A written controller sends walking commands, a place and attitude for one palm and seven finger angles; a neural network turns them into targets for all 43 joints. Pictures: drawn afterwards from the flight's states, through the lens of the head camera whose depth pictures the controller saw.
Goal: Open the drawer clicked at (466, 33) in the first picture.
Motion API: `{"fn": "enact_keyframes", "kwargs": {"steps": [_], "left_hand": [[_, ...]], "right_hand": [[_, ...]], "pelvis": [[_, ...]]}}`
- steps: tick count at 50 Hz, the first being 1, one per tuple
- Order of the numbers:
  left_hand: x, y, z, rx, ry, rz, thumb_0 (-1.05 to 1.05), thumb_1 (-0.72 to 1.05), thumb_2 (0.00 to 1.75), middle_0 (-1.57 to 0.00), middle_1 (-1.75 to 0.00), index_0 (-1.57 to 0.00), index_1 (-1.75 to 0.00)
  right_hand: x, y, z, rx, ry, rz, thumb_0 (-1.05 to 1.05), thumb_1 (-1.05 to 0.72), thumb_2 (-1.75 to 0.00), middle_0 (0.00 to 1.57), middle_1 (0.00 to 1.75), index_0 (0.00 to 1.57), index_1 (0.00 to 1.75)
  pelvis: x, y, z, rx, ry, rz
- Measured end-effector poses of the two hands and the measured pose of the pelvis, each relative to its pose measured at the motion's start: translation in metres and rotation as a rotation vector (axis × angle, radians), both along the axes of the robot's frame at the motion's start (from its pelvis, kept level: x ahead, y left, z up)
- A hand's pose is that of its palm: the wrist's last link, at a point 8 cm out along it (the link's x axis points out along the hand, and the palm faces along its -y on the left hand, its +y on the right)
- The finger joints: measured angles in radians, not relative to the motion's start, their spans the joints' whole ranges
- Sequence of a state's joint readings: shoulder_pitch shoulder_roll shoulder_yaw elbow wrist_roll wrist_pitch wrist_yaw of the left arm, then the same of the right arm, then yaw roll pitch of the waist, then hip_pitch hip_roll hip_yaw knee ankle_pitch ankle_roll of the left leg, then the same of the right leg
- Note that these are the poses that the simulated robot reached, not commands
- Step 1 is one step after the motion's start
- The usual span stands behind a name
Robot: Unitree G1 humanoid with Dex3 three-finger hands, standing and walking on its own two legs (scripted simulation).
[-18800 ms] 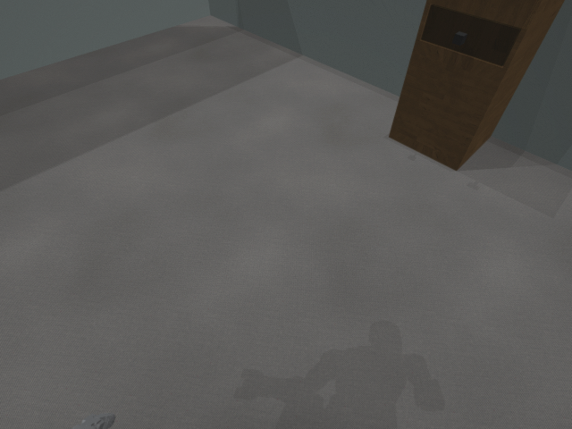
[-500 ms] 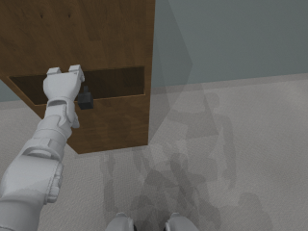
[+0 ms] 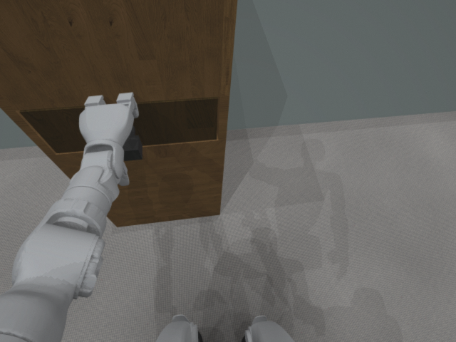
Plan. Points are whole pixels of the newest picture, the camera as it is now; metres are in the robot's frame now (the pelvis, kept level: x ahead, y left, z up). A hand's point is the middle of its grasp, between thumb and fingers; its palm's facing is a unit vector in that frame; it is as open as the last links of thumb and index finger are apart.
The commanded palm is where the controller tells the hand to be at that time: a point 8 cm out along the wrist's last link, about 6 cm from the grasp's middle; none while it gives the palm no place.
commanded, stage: re-aim the fingers above the handle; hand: left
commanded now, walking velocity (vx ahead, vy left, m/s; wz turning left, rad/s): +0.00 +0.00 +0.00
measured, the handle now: (131, 141) +0.54 +0.17 -0.06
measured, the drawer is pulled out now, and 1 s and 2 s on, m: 0.00 0.00 0.00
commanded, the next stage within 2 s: lower the fingers behind the handle in 0.96 s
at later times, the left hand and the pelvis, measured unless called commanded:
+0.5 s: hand (129, 137) +0.50 +0.16 +0.00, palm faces -0.05 -0.05 -1.00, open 13.7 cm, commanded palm +0.49 +0.14 +0.06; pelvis +0.01 -0.01 +0.00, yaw +0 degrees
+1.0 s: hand (131, 136) +0.50 +0.15 +0.01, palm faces -0.05 -0.03 -1.00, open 13.7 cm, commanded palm +0.49 +0.15 +0.06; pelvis +0.01 -0.02 +0.00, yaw +0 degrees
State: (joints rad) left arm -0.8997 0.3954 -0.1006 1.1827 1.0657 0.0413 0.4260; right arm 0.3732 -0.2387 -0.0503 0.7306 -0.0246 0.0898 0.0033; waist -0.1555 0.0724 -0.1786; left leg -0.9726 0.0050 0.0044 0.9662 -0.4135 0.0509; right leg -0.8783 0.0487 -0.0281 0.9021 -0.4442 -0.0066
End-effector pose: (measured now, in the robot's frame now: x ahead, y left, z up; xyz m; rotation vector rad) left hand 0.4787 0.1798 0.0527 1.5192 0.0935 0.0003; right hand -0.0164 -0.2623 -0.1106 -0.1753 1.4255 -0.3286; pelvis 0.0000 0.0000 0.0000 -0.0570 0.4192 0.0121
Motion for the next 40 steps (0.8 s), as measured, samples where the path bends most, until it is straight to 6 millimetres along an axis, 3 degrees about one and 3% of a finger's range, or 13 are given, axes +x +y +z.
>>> {"fn": "enact_keyframes", "kwargs": {"steps": [27, 40], "left_hand": [[0.002, -0.026, 0.006, 0.01, -0.01, -0.003, 0.0, -0.49, 0.3, -0.33, -1.21, -0.34, -1.21], [0.002, -0.029, 0.008, 0.02, -0.002, 0.014, 0.0, -0.49, 0.3, -0.32, -1.21, -0.34, -1.21]], "right_hand": [[0.002, -0.006, -0.002, 0.021, 0.0, -0.005, 0.0, -0.91, -0.89, 0.2, 0.3, 0.2, 0.3], [0.005, -0.013, -0.001, 0.02, -0.02, -0.014, 0.0, -0.91, -0.89, 0.2, 0.3, 0.2, 0.3]], "pelvis": [[0.005, -0.009, 0.003, 0.012, -0.01, 0.002], [0.006, -0.015, 0.006, 0.022, -0.014, -0.006]]}}
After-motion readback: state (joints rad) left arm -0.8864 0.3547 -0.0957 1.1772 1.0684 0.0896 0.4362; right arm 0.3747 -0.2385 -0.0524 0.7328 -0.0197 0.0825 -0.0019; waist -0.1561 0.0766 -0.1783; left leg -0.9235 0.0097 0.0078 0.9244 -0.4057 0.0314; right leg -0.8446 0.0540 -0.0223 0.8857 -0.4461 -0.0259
